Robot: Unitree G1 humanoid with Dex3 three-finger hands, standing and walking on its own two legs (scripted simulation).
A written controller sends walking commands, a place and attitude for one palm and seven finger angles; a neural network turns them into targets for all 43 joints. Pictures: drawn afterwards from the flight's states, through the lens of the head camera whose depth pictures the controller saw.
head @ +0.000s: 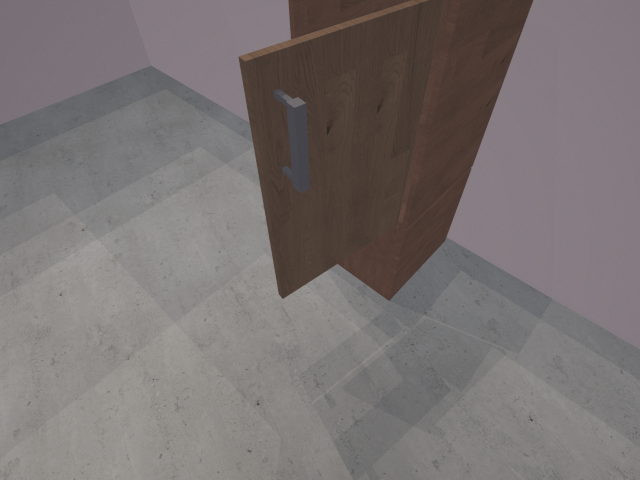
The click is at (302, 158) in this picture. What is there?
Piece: cupboard door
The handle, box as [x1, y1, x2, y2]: [274, 89, 309, 192]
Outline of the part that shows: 278,89 274,91 274,97 283,103 287,108 292,168 291,170 285,166 282,168 282,172 293,182 293,186 299,192 301,192 309,188 306,106 305,102 297,97 293,99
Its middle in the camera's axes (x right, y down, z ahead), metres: -0.05 -0.15 +0.61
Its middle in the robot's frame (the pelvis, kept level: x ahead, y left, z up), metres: +0.57 +0.08 +0.11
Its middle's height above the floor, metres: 0.89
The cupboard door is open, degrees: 81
